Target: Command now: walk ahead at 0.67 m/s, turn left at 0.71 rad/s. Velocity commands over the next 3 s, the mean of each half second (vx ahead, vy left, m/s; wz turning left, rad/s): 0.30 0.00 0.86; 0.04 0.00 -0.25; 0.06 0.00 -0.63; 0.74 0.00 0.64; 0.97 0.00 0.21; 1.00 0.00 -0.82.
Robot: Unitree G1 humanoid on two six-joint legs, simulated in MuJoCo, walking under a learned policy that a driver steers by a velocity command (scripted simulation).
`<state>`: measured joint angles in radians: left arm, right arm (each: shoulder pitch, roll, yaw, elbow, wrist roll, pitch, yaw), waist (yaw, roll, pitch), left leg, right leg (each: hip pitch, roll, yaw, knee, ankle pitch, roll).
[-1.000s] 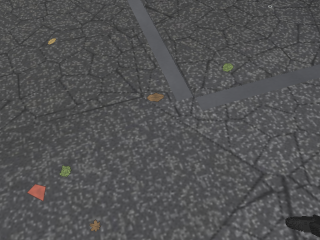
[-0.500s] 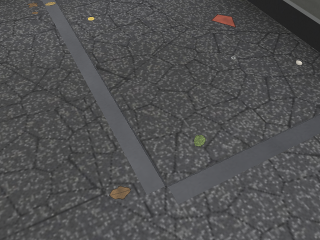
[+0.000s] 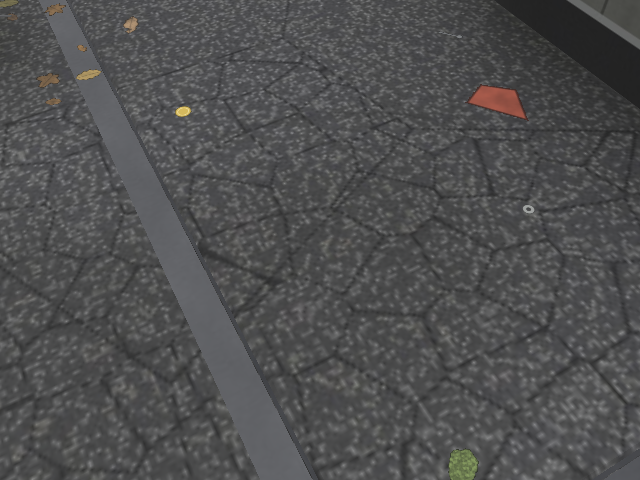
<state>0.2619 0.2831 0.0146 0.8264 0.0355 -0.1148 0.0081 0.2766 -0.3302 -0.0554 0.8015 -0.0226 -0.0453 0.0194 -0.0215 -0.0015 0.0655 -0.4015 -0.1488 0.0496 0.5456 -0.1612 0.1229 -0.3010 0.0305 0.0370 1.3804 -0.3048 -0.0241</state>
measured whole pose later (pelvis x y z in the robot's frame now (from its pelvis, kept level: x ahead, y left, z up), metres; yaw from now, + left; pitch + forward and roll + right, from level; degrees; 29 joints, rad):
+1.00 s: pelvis +0.28 -0.01 +0.01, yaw +14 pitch +0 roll +1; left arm 0.30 0.28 0.08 0.70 0.00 0.08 -0.05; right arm 0.14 -0.25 -0.03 0.66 -0.03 0.03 -0.04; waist 0.03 0.01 0.04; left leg -0.26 0.09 0.21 0.57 -0.29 -0.01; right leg -0.31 -0.01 -0.08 0.74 -0.43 0.00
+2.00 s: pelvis +0.54 +0.06 +0.01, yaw +18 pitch +5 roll -2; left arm -0.04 0.29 0.00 0.60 0.04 -0.04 -0.05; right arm 0.59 -0.26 -0.06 0.87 0.00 -0.05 0.00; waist -0.15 -0.01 0.00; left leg 0.12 -0.08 -0.33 0.21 -0.39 0.14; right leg -0.70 -0.01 0.03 0.65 -0.09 0.04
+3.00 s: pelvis +1.39 +0.35 -0.02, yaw -4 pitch -1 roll -1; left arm 0.26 0.34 0.07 0.79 0.02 0.00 -0.02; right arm 0.22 -0.23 0.00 0.75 -0.05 -0.09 0.00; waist 0.00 -0.01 0.07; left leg -0.31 0.05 -0.05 1.45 -0.34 -0.02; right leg -0.40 0.21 -0.08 0.68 -0.28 -0.21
